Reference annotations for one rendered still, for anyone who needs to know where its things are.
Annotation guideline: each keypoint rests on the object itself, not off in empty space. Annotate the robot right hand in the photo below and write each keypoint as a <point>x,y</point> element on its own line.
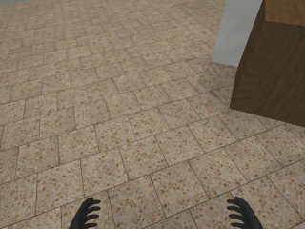
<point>248,216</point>

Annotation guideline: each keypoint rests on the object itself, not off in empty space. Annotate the pedestal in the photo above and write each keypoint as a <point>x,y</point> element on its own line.
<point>270,77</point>

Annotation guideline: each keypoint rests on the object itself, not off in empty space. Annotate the robot left hand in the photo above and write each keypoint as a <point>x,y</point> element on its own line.
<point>80,218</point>

